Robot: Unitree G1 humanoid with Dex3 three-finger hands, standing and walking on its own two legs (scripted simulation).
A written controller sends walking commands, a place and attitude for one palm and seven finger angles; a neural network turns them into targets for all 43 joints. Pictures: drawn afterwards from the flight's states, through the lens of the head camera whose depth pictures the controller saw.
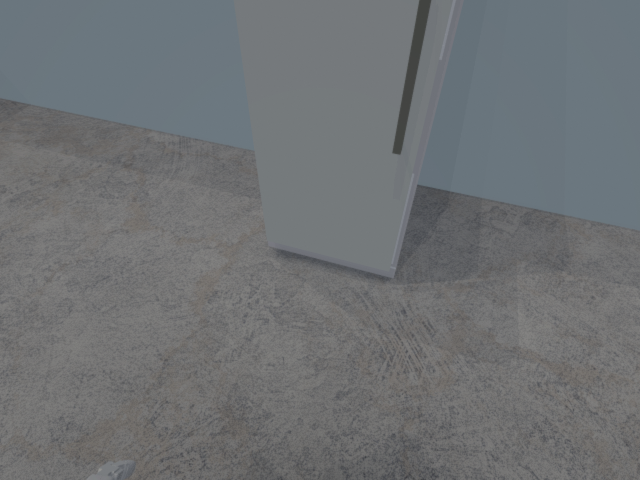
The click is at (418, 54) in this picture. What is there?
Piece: fridge door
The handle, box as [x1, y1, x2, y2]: [392, 0, 430, 154]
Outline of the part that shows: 430,0 419,0 392,152 399,154 401,150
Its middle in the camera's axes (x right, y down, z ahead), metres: +0.21 -0.40 +0.85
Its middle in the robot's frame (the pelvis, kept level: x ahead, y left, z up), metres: +0.93 -0.15 +0.12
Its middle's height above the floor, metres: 0.89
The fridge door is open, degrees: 0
